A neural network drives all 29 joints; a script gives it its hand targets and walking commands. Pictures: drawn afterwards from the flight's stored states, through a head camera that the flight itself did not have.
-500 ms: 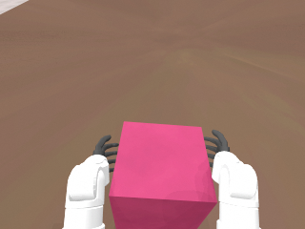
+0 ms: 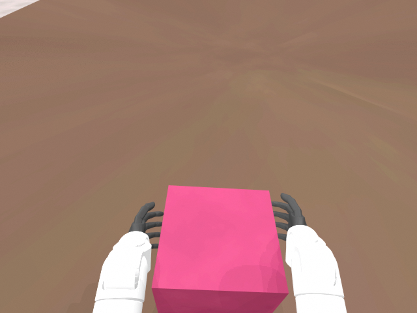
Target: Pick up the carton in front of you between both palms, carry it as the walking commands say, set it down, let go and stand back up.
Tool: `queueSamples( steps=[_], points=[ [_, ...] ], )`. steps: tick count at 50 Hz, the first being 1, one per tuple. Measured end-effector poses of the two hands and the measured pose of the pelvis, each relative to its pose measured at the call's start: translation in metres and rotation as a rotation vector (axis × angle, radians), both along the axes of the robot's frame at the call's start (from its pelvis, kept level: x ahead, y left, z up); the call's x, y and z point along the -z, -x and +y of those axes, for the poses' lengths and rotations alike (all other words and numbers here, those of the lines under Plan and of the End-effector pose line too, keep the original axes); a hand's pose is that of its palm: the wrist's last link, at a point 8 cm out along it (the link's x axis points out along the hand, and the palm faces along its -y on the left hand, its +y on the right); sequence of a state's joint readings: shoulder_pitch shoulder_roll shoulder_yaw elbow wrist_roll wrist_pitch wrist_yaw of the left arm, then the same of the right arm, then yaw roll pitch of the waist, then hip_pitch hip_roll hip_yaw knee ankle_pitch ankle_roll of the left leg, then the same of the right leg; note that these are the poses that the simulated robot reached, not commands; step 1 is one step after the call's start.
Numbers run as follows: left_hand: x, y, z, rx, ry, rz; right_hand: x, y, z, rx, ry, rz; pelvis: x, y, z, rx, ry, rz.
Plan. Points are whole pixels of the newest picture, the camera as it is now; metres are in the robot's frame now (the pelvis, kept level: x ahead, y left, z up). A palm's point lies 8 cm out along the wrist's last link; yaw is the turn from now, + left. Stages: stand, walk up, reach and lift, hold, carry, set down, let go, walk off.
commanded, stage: carry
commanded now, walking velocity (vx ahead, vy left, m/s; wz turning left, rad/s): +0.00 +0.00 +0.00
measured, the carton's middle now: (214, 261) +0.27 +0.00 -0.06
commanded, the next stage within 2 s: hold in 1.26 s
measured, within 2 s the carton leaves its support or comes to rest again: neither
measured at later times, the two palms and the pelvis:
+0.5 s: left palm (130, 258) +0.23 +0.15 +0.04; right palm (297, 250) +0.25 -0.14 +0.05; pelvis -0.05 +0.01 +0.00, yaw +0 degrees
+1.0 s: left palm (123, 268) +0.21 +0.16 +0.04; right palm (295, 261) +0.23 -0.13 +0.05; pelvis -0.06 +0.02 +0.00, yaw +0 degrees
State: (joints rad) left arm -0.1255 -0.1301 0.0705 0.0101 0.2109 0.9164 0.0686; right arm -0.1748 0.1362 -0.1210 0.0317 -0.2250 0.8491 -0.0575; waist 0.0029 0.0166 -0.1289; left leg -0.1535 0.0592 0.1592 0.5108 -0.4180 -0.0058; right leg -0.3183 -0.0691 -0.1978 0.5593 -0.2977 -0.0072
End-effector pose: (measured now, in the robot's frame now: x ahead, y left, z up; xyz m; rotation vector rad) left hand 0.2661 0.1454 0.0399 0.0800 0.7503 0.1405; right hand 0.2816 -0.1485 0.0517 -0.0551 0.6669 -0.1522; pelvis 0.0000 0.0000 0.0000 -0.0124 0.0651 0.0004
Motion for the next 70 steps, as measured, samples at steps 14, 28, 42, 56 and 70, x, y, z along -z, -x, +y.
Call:
queueSamples(
  steps=[14,28,42,56,70],
  points=[
    [0.007,0.01,0.002,0.017,0.002,-0.061,0.006,0.013,0.001,-0.003,-0.008,-0.062,-0.002,0.031,0.003,0.003,-0.006,-0.026],
    [0.004,0.039,0.008,0.012,0.008,-0.042,0.003,0.04,0.006,-0.005,-0.009,-0.043,-0.003,0.05,0.008,0.003,-0.008,-0.033],
    [0.002,0.048,0.012,0.014,0.005,-0.048,0.002,0.051,0.011,0.001,-0.009,-0.048,-0.003,0.062,0.013,0.003,-0.008,-0.037],
    [0.003,0.053,0.017,0.012,0.006,-0.046,0.002,0.055,0.016,0.0,-0.009,-0.046,-0.003,0.066,0.018,0.002,-0.008,-0.041],
    [0.004,0.072,0.034,-0.045,0.007,-0.043,-0.001,0.061,0.031,-0.083,-0.01,-0.044,-0.013,0.072,0.016,-0.1,-0.013,-0.137]
  ],
)
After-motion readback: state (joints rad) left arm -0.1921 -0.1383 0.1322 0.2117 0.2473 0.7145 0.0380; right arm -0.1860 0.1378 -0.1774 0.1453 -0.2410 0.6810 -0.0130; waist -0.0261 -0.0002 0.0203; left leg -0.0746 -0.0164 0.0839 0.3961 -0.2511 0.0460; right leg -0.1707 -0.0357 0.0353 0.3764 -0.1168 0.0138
